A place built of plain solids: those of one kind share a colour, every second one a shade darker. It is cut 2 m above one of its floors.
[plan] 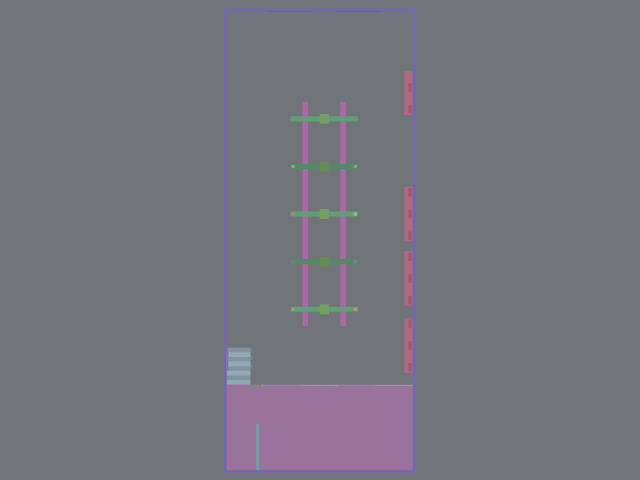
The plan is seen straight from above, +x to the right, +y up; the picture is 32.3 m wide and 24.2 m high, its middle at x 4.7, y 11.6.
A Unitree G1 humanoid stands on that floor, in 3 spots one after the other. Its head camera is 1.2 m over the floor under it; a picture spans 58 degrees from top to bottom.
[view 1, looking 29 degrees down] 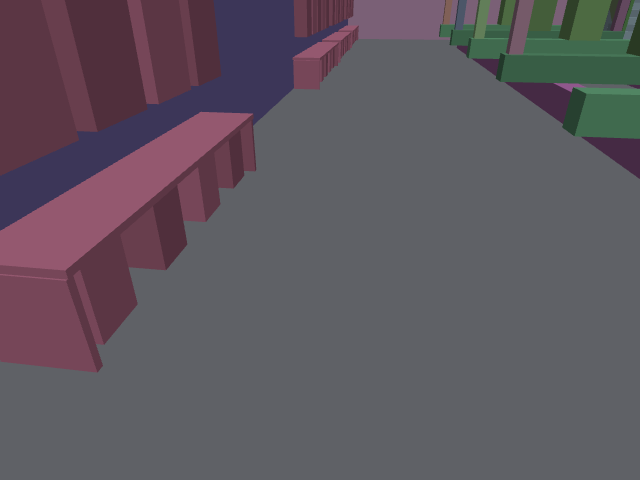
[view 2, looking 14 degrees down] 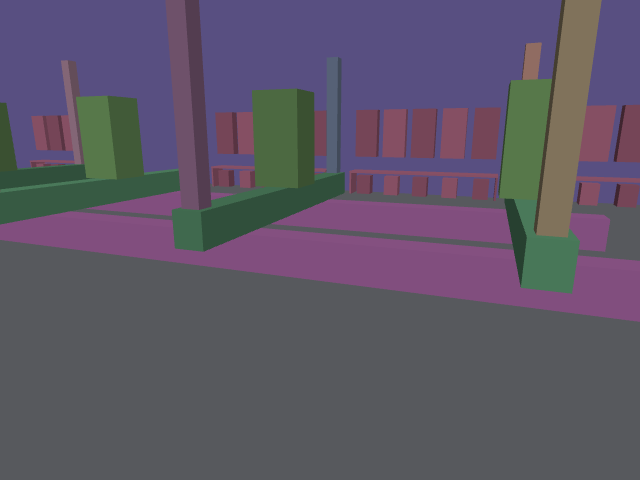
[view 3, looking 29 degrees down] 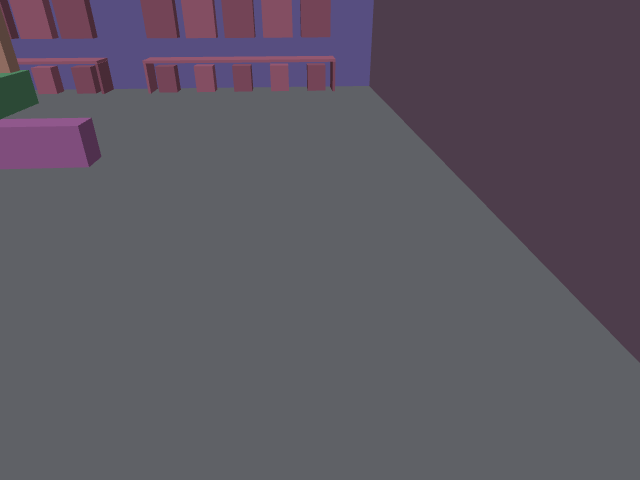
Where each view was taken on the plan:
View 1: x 7.99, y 21.14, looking -82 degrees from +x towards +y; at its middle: ground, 2.48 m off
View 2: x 0.64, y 8.47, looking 21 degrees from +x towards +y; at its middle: beam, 3.56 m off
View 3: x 2.21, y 5.61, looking -4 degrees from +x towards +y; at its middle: ground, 2.48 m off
